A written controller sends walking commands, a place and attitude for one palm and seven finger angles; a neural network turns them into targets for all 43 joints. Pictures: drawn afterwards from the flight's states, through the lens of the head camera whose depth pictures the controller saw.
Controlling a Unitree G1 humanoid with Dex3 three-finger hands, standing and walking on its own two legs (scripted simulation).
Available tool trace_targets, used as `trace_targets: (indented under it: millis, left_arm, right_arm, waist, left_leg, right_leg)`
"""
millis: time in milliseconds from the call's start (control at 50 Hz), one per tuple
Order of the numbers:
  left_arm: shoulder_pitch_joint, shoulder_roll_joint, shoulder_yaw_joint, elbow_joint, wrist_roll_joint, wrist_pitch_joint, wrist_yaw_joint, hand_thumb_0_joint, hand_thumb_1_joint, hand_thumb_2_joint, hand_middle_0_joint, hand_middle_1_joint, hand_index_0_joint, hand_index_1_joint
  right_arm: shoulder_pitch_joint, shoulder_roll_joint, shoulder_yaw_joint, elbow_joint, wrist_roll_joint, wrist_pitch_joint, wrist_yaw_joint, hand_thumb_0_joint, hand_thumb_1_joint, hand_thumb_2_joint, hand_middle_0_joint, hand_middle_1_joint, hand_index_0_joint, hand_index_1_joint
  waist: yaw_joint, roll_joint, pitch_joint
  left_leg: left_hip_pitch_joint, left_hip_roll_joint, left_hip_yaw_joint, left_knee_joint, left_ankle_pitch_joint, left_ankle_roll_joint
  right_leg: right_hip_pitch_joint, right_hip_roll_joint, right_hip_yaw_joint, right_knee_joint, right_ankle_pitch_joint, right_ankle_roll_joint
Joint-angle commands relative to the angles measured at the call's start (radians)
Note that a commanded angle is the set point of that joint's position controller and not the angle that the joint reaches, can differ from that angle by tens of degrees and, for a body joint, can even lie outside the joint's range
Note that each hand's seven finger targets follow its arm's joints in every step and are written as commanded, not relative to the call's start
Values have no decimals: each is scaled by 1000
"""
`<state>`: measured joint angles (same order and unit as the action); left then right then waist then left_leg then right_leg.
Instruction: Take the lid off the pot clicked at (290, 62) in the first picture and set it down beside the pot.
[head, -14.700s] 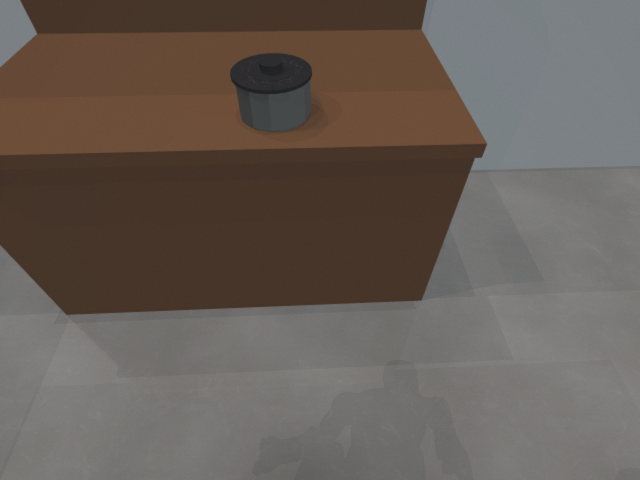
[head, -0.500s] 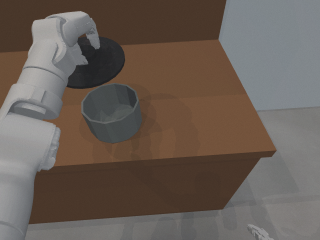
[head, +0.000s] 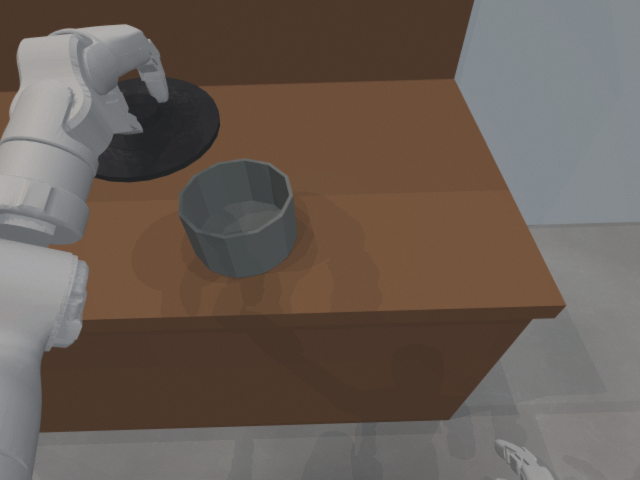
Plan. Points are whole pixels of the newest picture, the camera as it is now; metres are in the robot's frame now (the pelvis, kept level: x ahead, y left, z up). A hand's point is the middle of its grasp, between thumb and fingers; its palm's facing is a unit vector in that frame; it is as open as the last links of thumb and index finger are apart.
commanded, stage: move the lid sideways beside the pot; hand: left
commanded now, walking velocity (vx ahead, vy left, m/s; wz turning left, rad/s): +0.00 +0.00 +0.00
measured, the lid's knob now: (137, 111) +0.49 +0.23 +0.22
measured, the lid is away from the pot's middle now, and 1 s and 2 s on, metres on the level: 0.09 0.22 0.25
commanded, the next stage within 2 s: lower the lid onto the table in 1.48 s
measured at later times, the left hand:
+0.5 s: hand (76, 109) +0.45 +0.28 +0.24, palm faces -0.26 -0.05 -0.96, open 8.3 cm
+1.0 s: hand (9, 122) +0.44 +0.34 +0.24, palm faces -0.28 -0.09 -0.96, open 8.3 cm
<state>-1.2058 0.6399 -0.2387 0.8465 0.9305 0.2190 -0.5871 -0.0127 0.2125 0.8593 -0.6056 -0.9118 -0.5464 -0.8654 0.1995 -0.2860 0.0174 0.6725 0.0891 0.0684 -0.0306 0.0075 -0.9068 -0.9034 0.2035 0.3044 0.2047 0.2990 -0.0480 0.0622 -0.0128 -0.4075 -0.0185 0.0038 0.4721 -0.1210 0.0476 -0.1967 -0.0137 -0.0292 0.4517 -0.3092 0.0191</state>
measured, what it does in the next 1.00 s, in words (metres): stands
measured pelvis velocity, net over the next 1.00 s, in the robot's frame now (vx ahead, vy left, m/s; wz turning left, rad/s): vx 0.00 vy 0.01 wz -0.01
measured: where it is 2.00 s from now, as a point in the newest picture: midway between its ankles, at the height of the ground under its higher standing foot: outside the picture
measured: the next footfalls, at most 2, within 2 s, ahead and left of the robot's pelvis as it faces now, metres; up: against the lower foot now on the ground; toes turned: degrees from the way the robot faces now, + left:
none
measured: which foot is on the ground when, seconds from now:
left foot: down 0.00-1.00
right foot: down 0.00-1.00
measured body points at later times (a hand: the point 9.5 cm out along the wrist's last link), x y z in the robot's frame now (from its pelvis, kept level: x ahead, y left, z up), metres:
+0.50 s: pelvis +0.00 +0.01 +0.00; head +0.03 +0.00 +0.45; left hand +0.46 +0.27 +0.30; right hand +0.09 -0.26 -0.12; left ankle +0.07 +0.09 -0.74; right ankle -0.05 -0.14 -0.74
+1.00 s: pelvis +0.00 +0.01 +0.00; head +0.04 +0.01 +0.45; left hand +0.45 +0.34 +0.29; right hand +0.09 -0.27 -0.12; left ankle +0.07 +0.09 -0.74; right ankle -0.05 -0.14 -0.74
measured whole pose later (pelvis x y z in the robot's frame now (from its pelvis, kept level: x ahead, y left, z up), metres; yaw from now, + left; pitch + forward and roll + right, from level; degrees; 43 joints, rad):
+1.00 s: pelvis +0.00 +0.01 +0.00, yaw -1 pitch +5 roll -3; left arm -1.18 0.90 -0.08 0.94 0.97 0.04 -0.61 -0.02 0.21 0.86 -0.61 -0.91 -0.54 -0.87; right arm 0.24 -0.30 0.02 0.68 0.10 0.11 -0.06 0.01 -0.91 -0.90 0.20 0.30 0.21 0.30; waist -0.06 0.05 0.01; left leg -0.46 0.00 0.00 0.50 -0.13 0.06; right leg -0.22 0.00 -0.02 0.42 -0.28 0.03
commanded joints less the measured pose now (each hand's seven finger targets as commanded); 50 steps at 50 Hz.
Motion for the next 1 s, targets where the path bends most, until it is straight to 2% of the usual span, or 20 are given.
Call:
trace_targets:
  millis: [0, 40, 100, 140, 220, 300, 360, 440, 480, 520, 580, 620, 640, 680, 700, 760, 820, 900, 960, 980]
  left_arm:
    - [-692, 297, 120, -278, 24, -27, 70, 0, 627, 1041, -769, -1013, -717, -974]
    - [-664, 292, 115, -224, 26, -33, 67, 0, 627, 1041, -769, -1013, -717, -974]
    - [-658, 369, 176, -239, 29, -53, 72, 0, 627, 1041, -769, -1013, -717, -974]
    - [-648, 311, 131, -222, 29, -50, 65, 0, 627, 1041, -769, -1013, -717, -974]
    - [-596, 341, 155, -165, 30, -47, 53, 0, 627, 1041, -769, -1013, -717, -974]
    - [-609, 376, 179, -231, 34, -69, 54, 0, 627, 1041, -769, -1013, -717, -974]
    - [-593, 373, 169, -181, 32, -71, 44, 0, 627, 1041, -769, -1013, -717, -974]
    - [-635, 375, 158, -227, 33, -87, 47, 0, 627, 1041, -769, -1013, -717, -974]
    - [-615, 419, 198, -253, 27, -102, 50, 0, 627, 1041, -769, -1013, -717, -974]
    - [-610, 419, 201, -223, 35, -108, 48, 0, 627, 1041, -769, -1013, -717, -974]
    - [-556, 491, 253, -176, 38, -110, 46, 0, 627, 1041, -769, -1013, -717, -974]
    - [-594, 466, 217, -182, 51, -110, 42, 0, 627, 1041, -769, -1013, -717, -974]
    - [-620, 460, 209, -225, 51, -113, 45, 0, 627, 1041, -769, -1013, -717, -974]
    - [-576, 428, 195, -233, 40, -120, 43, 0, 627, 1041, -769, -1013, -717, -974]
    - [-542, 498, 252, -184, 53, -121, 48, 0, 627, 1041, -769, -1013, -717, -974]
    - [-571, 484, 217, -160, 42, -128, 34, 0, 627, 1041, -769, -1013, -717, -974]
    - [-585, 538, 249, -185, 56, -148, 41, 0, 627, 1041, -769, -1013, -717, -974]
    - [-520, 586, 283, -120, 52, -170, 38, 0, 627, 1041, -769, -1013, -717, -974]
    - [-563, 558, 237, -132, 48, -177, 32, 0, 627, 1041, -769, -1013, -717, -974]
    - [-586, 548, 226, -192, 38, -187, 33, 0, 627, 1041, -769, -1013, -717, -974]
  right_arm:
    - [-25, -148, -46, -116, -1, -51, -15, 0, -900, -900, 200, 300, 200, 300]
    - [-19, -148, -45, -106, 1, -50, -19, 0, -900, -900, 200, 300, 200, 300]
    - [-11, -155, -46, -111, -3, -51, -21, 0, -900, -900, 200, 300, 200, 300]
    - [-11, -151, -48, -107, 1, -47, -19, 0, -900, -900, 200, 300, 200, 300]
    - [3, -161, -51, -99, 1, -36, -17, 0, -900, -900, 200, 300, 200, 300]
    - [5, -162, -55, -109, -1, -34, -18, 0, -900, -900, 200, 300, 200, 300]
    - [11, -166, -54, -100, 4, -24, -20, 0, -900, -900, 200, 300, 200, 300]
    - [15, -166, -54, -104, 5, -27, -23, 0, -900, -900, 200, 300, 200, 300]
    - [15, -174, -55, -113, 1, -27, -25, 0, -900, -900, 200, 300, 200, 300]
    - [24, -169, -55, -104, 0, -23, -25, 0, -900, -900, 200, 300, 200, 300]
    - [29, -181, -55, -106, 2, -13, -24, 0, -900, -900, 200, 300, 200, 300]
    - [24, -177, -54, -106, 7, -3, -22, 0, -900, -900, 200, 300, 200, 300]
    - [15, -174, -56, -116, 8, -6, -22, 0, -900, -900, 200, 300, 200, 300]
    - [19, -173, -59, -118, 4, -9, -23, 0, -900, -900, 200, 300, 200, 300]
    - [35, -176, -58, -109, 3, -3, -26, 0, -900, -900, 200, 300, 200, 300]
    - [28, -179, -52, -105, 12, 8, -30, 0, -900, -900, 200, 300, 200, 300]
    - [37, -182, -51, -103, 7, 5, -34, 0, -900, -900, 200, 300, 200, 300]
    - [48, -186, -48, -95, 10, 12, -40, 0, -900, -900, 200, 300, 200, 300]
    - [47, -189, -48, -88, 18, 15, -44, 0, -900, -900, 200, 300, 200, 300]
    - [37, -192, -51, -92, 18, 11, -44, 0, -900, -900, 200, 300, 200, 300]
  waist:
    - [-15, 17, -454]
    - [-18, 30, -422]
    - [-8, 26, -457]
    - [-14, 38, -424]
    - [-13, 14, -391]
    - [-9, 34, -446]
    - [-15, 21, -394]
    - [-15, 65, -415]
    - [-7, 74, -452]
    - [-10, 67, -437]
    - [-1, 32, -424]
    - [-7, 37, -410]
    - [-6, 75, -426]
    - [-6, 85, -437]
    - [-5, 62, -434]
    - [-13, 36, -384]
    - [-11, 88, -423]
    - [-12, 64, -401]
    - [-22, 91, -379]
    - [-19, 138, -405]
  left_leg:
    - [490, -14, -37, -7, 118, 38]
    - [480, -13, -38, -9, 95, 37]
    - [474, -15, -34, -5, 127, 41]
    - [480, -13, -36, -4, 143, 39]
    - [446, -12, -35, -4, 109, 41]
    - [487, -10, -40, 7, 163, 41]
    - [459, -7, -38, -5, 111, 41]
    - [487, -4, -45, -8, 111, 37]
    - [498, -1, -49, -3, 144, 37]
    - [496, -3, -48, 0, 143, 40]
    - [449, -3, -39, 1, 156, 41]
    - [449, 0, -36, -3, 133, 38]
    - [472, 2, -39, -4, 133, 35]
    - [501, 7, -46, 8, 175, 39]
    - [484, 6, -41, 9, 160, 39]
    - [434, 4, -32, -7, 83, 41]
    - [465, 6, -30, 8, 125, 44]
    - [427, 6, -20, 14, 142, 46]
    - [434, 14, -22, 4, 89, 44]
    - [474, 19, -26, 11, 130, 43]
  right_leg:
    - [-152, 61, -29, -73, 257, -60]
    - [-174, 62, -33, -78, 230, -61]
    - [-135, 59, -27, -77, 267, -62]
    - [-166, 61, -36, -76, 269, -62]
    - [-171, 65, -36, -86, 244, -61]
    - [-162, 68, -36, -78, 263, -63]
    - [-186, 70, -41, -90, 224, -61]
    - [-197, 72, -43, -89, 201, -63]
    - [-177, 70, -41, -87, 220, -69]
    - [-188, 74, -41, -88, 217, -65]
    - [-151, 68, -39, -90, 252, -66]
    - [-170, 72, -42, -89, 230, -61]
    - [-182, 71, -43, -88, 213, -63]
    - [-200, 71, -46, -91, 215, -67]
    - [-189, 74, -41, -89, 211, -64]
    - [-190, 74, -45, -100, 187, -58]
    - [-188, 75, -43, -95, 202, -61]
    - [-164, 75, -42, -95, 231, -58]
    - [-199, 77, -49, -104, 181, -56]
    - [-208, 73, -49, -100, 192, -62]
